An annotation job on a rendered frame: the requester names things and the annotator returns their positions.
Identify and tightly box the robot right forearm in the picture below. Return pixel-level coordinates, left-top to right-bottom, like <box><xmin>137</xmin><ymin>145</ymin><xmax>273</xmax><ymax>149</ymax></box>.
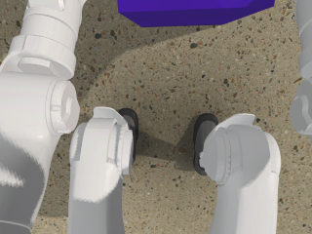
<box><xmin>294</xmin><ymin>0</ymin><xmax>312</xmax><ymax>79</ymax></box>

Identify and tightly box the left robot thigh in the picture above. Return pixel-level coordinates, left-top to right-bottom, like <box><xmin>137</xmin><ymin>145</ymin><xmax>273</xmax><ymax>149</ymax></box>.
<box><xmin>67</xmin><ymin>117</ymin><xmax>134</xmax><ymax>234</ymax></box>

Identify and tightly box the right robot upper arm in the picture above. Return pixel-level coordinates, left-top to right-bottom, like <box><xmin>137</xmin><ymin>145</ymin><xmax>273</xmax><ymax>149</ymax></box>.
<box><xmin>290</xmin><ymin>76</ymin><xmax>312</xmax><ymax>144</ymax></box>

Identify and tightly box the robot left forearm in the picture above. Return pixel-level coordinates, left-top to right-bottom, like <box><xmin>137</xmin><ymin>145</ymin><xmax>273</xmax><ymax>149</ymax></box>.
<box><xmin>0</xmin><ymin>0</ymin><xmax>87</xmax><ymax>80</ymax></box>

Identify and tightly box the robot left shin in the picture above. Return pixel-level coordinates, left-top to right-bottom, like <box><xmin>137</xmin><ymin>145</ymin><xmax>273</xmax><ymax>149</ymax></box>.
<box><xmin>69</xmin><ymin>106</ymin><xmax>130</xmax><ymax>165</ymax></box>

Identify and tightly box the left robot upper arm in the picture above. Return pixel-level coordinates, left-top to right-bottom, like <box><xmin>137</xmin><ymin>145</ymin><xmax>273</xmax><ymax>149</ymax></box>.
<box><xmin>0</xmin><ymin>71</ymin><xmax>80</xmax><ymax>234</ymax></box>

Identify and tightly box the carton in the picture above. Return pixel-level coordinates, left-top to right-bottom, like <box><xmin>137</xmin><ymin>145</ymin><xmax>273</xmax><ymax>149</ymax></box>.
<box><xmin>117</xmin><ymin>0</ymin><xmax>275</xmax><ymax>27</ymax></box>

